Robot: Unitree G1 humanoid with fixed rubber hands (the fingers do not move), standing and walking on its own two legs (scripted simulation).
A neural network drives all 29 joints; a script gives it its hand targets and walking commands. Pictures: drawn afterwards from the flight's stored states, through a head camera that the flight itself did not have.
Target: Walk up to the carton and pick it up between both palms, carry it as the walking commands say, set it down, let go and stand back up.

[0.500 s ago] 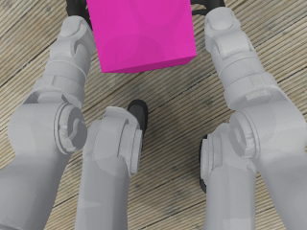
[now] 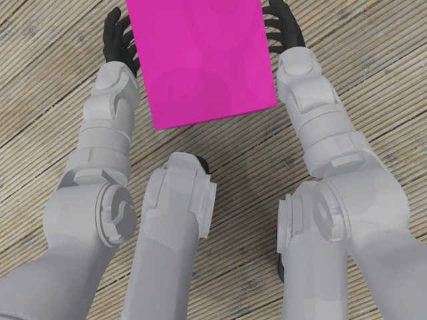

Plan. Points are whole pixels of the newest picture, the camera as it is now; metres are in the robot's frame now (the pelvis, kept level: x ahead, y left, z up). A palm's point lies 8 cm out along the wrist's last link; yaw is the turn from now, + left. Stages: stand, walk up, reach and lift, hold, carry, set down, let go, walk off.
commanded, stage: reach and lift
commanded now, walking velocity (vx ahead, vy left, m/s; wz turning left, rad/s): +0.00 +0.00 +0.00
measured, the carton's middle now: (211, 71) +0.47 +0.13 -0.23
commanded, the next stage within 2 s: none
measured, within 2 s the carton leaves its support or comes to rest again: leaves its support in 0.16 s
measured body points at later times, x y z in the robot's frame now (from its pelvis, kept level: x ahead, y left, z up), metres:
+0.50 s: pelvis -0.04 +0.02 +0.03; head +0.32 +0.09 +0.29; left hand +0.47 +0.27 -0.12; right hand +0.53 +0.01 -0.13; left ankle +0.14 +0.16 -0.34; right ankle +0.07 -0.12 -0.34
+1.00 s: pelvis -0.04 +0.02 +0.06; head +0.31 +0.10 +0.33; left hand +0.46 +0.27 -0.07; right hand +0.52 +0.01 -0.08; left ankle +0.14 +0.16 -0.34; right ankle +0.08 -0.12 -0.34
